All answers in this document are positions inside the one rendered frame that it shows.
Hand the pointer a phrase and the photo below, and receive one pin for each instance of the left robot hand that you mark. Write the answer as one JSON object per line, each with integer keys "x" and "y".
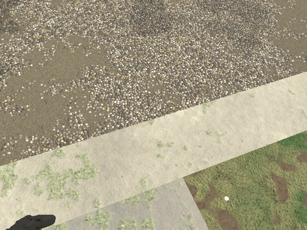
{"x": 33, "y": 222}

